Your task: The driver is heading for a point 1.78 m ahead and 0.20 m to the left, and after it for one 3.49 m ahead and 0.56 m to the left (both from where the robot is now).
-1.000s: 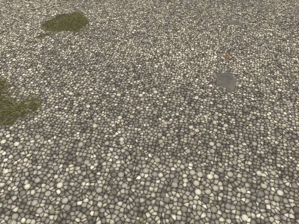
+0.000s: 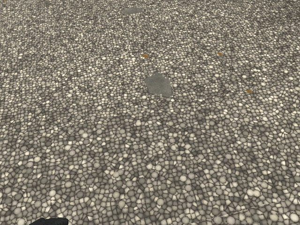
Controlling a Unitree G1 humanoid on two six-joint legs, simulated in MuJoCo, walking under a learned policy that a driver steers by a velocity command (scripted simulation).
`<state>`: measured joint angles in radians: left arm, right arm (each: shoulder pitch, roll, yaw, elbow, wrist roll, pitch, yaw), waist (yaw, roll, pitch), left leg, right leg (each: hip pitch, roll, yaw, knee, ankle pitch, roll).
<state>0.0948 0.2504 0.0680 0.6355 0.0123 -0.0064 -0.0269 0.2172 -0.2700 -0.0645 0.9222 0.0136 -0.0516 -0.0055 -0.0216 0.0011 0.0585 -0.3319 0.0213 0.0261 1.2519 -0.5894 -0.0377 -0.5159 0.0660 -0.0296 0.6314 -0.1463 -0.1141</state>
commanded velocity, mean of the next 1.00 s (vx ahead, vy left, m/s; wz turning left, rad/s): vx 0.04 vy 0.00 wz -0.08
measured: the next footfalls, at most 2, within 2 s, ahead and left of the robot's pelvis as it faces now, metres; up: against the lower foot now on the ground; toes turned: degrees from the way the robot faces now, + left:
left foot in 0.36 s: +0.12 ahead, +0.18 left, +0.00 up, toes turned -5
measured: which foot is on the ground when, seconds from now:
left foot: up 0.00-0.34, down 0.36-1.00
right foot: down 0.00-1.00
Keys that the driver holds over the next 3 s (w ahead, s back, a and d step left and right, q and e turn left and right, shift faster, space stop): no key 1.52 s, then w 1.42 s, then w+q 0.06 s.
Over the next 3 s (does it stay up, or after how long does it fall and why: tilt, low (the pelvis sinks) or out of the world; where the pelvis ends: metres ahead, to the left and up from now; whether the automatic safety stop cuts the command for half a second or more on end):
stays up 0.83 0.05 -0.13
